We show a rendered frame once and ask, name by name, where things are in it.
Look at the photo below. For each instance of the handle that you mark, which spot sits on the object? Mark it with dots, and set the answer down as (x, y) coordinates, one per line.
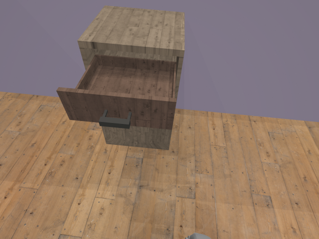
(115, 122)

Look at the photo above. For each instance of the cabinet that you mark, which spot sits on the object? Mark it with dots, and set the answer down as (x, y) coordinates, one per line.
(136, 33)

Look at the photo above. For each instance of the drawer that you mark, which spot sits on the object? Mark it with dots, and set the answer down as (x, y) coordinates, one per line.
(121, 85)

